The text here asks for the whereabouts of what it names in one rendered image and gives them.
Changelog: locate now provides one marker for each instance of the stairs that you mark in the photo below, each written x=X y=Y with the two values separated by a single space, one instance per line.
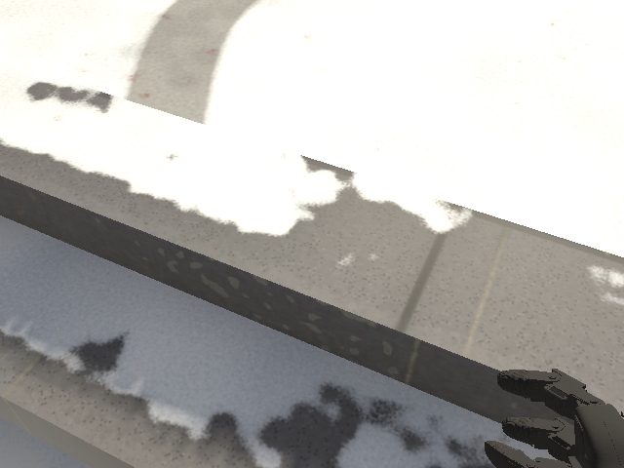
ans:
x=119 y=349

